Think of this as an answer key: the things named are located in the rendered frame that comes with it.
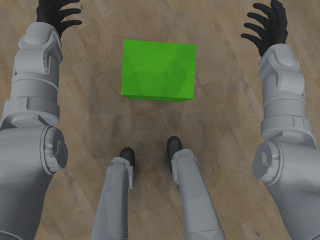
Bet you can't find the left robot hand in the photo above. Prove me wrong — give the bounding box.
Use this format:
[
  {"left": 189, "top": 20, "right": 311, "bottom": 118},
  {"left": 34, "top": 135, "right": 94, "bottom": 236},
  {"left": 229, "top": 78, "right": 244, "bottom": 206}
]
[{"left": 36, "top": 0, "right": 82, "bottom": 38}]

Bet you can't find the right robot forearm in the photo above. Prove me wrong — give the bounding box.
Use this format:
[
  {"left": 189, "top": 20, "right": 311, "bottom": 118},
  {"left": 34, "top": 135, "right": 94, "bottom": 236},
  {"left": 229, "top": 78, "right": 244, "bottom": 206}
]
[{"left": 258, "top": 43, "right": 320, "bottom": 154}]

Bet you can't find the robot left upper arm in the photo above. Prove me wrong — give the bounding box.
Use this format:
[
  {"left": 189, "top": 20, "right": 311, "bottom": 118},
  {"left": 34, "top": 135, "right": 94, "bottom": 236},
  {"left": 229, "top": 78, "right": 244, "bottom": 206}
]
[{"left": 0, "top": 125, "right": 68, "bottom": 240}]

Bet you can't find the right robot hand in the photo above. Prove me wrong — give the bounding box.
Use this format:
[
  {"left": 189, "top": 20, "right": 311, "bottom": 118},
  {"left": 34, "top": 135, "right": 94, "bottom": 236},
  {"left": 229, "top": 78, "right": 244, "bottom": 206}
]
[{"left": 241, "top": 0, "right": 288, "bottom": 57}]

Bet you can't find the carton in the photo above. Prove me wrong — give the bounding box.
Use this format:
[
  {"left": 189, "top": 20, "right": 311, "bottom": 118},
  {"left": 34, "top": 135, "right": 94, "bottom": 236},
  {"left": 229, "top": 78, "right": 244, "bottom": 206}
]
[{"left": 121, "top": 39, "right": 197, "bottom": 102}]

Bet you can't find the robot left shin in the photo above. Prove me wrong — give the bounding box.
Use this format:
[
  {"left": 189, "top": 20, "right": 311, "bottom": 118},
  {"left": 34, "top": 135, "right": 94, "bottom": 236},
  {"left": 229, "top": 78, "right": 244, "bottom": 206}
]
[{"left": 106, "top": 157, "right": 131, "bottom": 174}]

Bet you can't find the left robot foot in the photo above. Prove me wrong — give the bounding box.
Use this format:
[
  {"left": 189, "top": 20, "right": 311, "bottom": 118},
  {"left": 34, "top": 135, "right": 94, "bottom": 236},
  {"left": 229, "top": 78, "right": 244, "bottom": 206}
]
[{"left": 120, "top": 147, "right": 135, "bottom": 184}]

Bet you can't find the robot right upper arm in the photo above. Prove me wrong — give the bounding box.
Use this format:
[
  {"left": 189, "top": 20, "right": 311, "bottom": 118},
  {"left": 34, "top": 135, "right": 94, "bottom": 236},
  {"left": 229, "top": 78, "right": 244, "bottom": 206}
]
[{"left": 251, "top": 139, "right": 320, "bottom": 240}]

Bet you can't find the left robot forearm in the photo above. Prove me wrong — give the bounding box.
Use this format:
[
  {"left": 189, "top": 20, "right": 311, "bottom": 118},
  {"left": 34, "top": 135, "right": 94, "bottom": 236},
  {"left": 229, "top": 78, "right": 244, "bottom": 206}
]
[{"left": 0, "top": 22, "right": 63, "bottom": 131}]

